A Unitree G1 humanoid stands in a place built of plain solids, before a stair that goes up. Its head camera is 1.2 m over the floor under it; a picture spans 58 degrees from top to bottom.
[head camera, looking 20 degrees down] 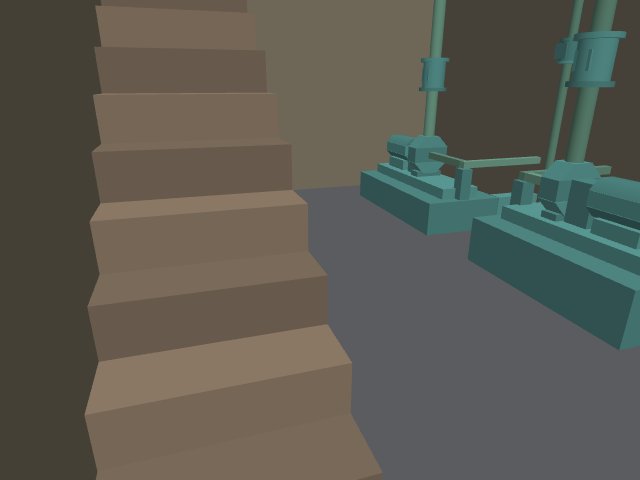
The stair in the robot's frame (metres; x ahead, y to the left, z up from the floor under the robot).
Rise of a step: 0.19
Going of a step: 0.24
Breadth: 0.75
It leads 18 degrees to the left of straight ahead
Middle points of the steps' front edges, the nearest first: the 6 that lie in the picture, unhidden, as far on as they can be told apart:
1.02 0.26 0.38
1.25 0.33 0.58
1.48 0.40 0.77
1.71 0.48 0.96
1.93 0.55 1.15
2.16 0.62 1.35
